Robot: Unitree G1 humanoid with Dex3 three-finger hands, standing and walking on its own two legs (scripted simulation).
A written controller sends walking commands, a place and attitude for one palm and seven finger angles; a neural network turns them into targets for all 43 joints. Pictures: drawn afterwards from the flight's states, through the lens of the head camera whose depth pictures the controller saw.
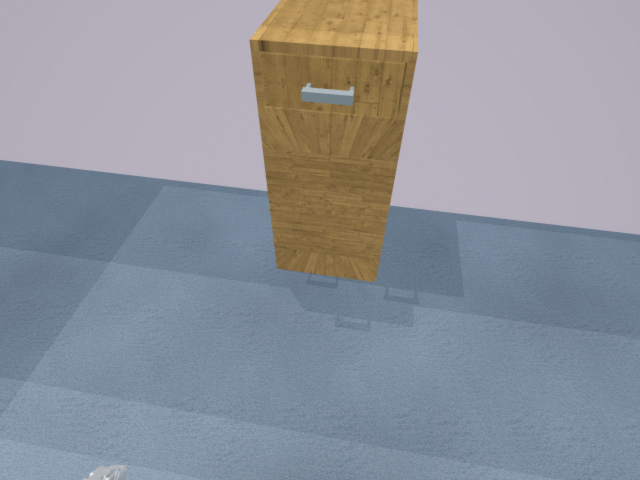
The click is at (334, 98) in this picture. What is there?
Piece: drawer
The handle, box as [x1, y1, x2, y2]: [301, 83, 353, 105]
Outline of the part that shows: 301,91 301,100 350,105 352,104 353,87 350,87 348,91 311,88 310,83 307,83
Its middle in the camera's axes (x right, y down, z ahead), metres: +0.02 -0.37 +0.97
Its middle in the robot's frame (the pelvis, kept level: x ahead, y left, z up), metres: +0.98 +0.04 +0.02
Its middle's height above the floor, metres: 0.79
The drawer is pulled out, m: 0.00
